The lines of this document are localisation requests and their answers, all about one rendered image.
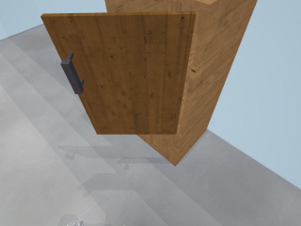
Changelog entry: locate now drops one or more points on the cupboard door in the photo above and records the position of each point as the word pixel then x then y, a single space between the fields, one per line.
pixel 134 66

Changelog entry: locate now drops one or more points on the handle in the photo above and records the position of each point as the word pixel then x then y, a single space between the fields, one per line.
pixel 69 70

